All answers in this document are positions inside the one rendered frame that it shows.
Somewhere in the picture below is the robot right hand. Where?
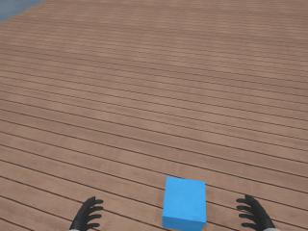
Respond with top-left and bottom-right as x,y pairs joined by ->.
236,194 -> 276,231

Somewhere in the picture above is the robot left hand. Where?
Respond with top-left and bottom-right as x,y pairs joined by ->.
69,196 -> 104,231

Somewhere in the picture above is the carton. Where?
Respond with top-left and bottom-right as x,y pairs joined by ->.
162,176 -> 207,231

